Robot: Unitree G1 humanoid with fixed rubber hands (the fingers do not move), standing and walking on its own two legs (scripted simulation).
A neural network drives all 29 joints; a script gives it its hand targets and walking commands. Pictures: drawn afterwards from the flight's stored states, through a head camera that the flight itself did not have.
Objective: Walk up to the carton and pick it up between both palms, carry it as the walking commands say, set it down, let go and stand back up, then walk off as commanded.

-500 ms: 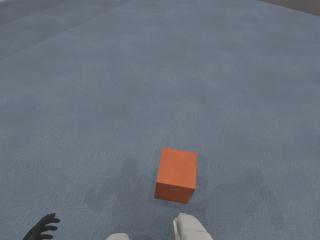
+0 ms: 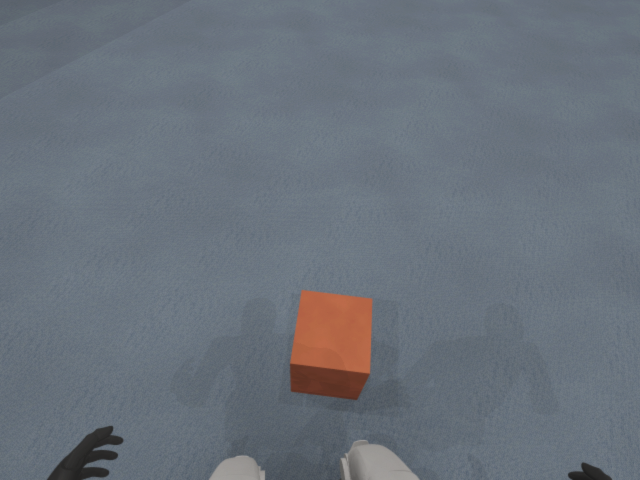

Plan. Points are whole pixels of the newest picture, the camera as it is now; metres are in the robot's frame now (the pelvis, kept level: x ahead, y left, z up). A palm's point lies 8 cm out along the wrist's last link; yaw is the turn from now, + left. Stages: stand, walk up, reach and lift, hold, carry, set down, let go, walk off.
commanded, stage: walk up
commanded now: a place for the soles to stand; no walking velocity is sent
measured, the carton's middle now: (330, 346) +0.51 -0.04 -0.61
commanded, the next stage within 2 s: none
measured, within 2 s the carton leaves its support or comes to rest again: neither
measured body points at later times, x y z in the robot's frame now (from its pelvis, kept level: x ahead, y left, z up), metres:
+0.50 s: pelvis +0.01 -0.01 +0.00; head +0.03 +0.02 +0.45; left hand +0.15 +0.31 -0.09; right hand +0.10 -0.36 -0.06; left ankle +0.02 +0.15 -0.69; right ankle +0.06 -0.12 -0.70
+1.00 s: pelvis +0.01 +0.00 +0.00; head +0.03 +0.02 +0.45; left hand +0.17 +0.30 -0.09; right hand +0.08 -0.35 -0.06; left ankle +0.03 +0.15 -0.70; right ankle +0.06 -0.13 -0.69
